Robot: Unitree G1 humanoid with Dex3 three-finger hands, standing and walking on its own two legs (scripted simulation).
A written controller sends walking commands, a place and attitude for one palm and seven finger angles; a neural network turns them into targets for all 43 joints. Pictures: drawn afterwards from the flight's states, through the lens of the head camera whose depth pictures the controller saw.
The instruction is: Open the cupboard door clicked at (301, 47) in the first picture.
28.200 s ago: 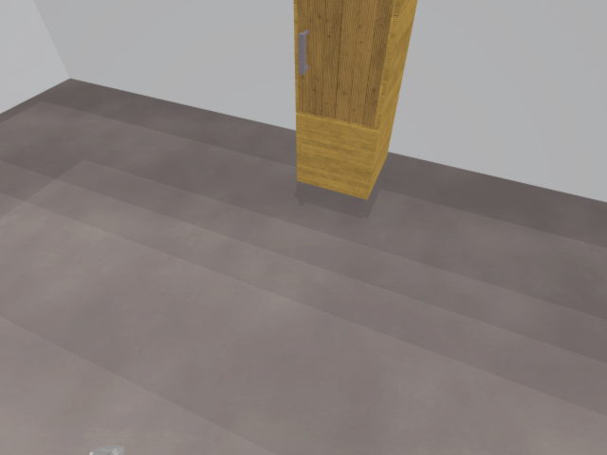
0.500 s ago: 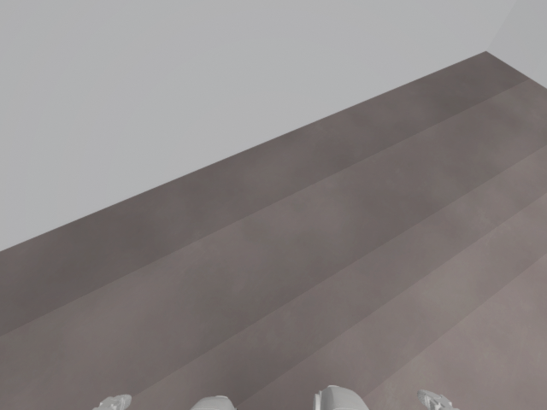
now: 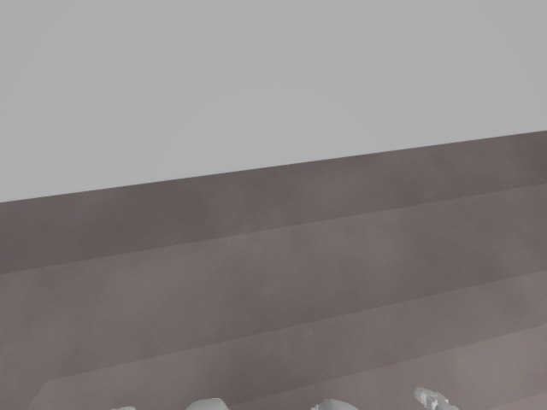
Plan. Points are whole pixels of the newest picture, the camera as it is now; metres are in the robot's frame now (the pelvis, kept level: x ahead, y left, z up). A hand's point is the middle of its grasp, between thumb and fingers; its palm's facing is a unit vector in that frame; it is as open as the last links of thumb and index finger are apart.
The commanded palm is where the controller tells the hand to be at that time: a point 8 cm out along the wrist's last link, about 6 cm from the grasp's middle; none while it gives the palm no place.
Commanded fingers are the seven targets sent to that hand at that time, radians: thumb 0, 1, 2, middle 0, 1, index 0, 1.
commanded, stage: turn to face it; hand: left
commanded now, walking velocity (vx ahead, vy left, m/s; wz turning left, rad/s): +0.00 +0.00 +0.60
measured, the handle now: out of the picture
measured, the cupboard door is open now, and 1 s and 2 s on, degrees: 54 54 54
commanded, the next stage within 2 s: take the last steps up to it in 1.82 s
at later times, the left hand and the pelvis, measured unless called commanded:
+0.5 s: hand out of the picture +0.03 +0.17 -0.15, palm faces +0.30 -0.92 -0.23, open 7.4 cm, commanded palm none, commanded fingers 0.00 0.90 0.90 -0.20 -0.30 -0.20 -0.30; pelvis +0.02 -0.04 +0.01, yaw +18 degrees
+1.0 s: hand out of the picture +0.03 +0.15 -0.14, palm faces +0.56 -0.78 -0.30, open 7.4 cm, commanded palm none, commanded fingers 0.00 0.90 0.90 -0.20 -0.30 -0.20 -0.30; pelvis +0.07 -0.07 +0.01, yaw +36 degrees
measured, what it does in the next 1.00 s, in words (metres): steps on the spot, turning left: right foot, then left foot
